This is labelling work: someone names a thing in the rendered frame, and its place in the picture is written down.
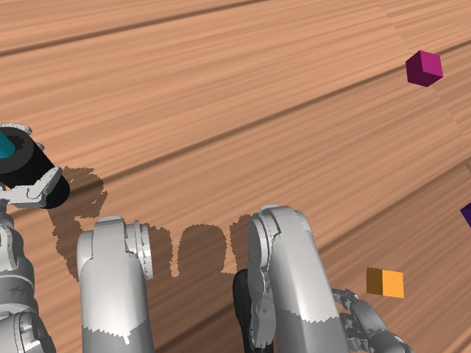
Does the left robot arm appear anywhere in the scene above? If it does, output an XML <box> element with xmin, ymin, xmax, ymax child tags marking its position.
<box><xmin>0</xmin><ymin>211</ymin><xmax>56</xmax><ymax>353</ymax></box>

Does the right robot foot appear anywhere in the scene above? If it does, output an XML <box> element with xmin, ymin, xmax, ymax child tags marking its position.
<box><xmin>233</xmin><ymin>268</ymin><xmax>274</xmax><ymax>353</ymax></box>

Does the right robot arm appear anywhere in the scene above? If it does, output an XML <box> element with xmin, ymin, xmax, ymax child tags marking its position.
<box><xmin>368</xmin><ymin>332</ymin><xmax>414</xmax><ymax>353</ymax></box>

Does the left robot hand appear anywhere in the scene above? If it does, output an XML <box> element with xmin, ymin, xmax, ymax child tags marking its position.
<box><xmin>0</xmin><ymin>123</ymin><xmax>63</xmax><ymax>213</ymax></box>

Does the right robot hand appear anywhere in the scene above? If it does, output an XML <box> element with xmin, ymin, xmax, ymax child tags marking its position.
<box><xmin>332</xmin><ymin>289</ymin><xmax>390</xmax><ymax>353</ymax></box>

